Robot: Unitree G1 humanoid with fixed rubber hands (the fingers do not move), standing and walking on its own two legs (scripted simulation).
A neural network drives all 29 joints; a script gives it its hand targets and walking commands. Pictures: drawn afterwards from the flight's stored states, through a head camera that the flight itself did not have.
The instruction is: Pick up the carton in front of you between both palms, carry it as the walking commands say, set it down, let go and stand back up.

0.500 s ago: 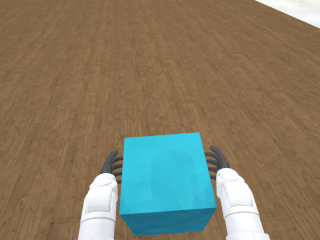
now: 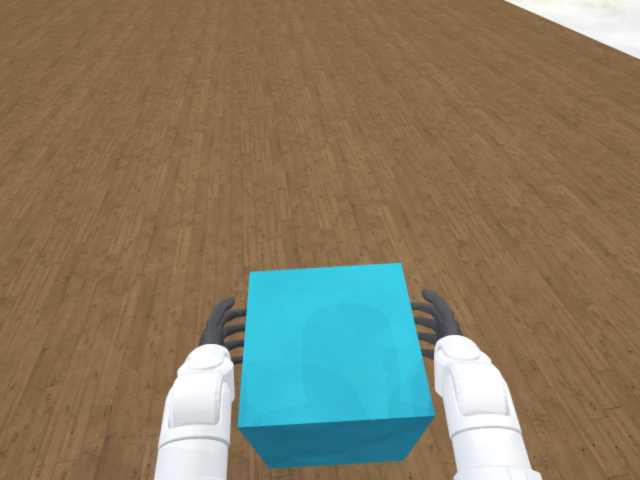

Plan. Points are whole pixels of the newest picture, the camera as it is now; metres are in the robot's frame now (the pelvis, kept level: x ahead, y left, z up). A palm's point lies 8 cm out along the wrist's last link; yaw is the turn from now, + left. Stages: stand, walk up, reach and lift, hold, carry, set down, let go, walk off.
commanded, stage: carry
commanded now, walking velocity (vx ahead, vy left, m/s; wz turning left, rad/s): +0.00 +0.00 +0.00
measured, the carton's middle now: (331, 371) +0.31 +0.00 -0.05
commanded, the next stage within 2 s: hold in 0.68 s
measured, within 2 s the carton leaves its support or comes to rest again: neither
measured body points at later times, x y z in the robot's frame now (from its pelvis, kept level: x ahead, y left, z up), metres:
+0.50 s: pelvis -0.01 -0.01 +0.00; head -0.04 -0.01 +0.45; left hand +0.29 +0.14 +0.03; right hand +0.29 -0.16 +0.03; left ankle +0.03 +0.11 -0.74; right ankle -0.03 -0.10 -0.74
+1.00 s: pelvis -0.03 +0.00 +0.01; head -0.07 +0.01 +0.46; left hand +0.28 +0.12 +0.04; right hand +0.25 -0.18 +0.04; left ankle +0.03 +0.13 -0.74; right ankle -0.03 -0.10 -0.74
